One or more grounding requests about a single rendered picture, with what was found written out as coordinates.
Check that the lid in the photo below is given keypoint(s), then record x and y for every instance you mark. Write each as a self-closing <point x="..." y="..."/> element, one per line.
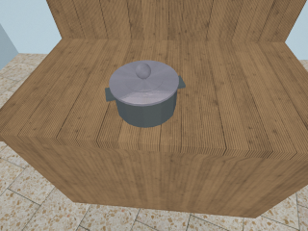
<point x="128" y="88"/>

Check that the pot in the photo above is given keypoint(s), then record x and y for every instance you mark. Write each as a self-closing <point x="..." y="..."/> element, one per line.
<point x="146" y="116"/>

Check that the knob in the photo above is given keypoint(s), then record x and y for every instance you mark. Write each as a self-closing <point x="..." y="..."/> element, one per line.
<point x="143" y="70"/>

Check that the table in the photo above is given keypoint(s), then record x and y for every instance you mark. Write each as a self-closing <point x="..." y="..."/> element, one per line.
<point x="237" y="142"/>

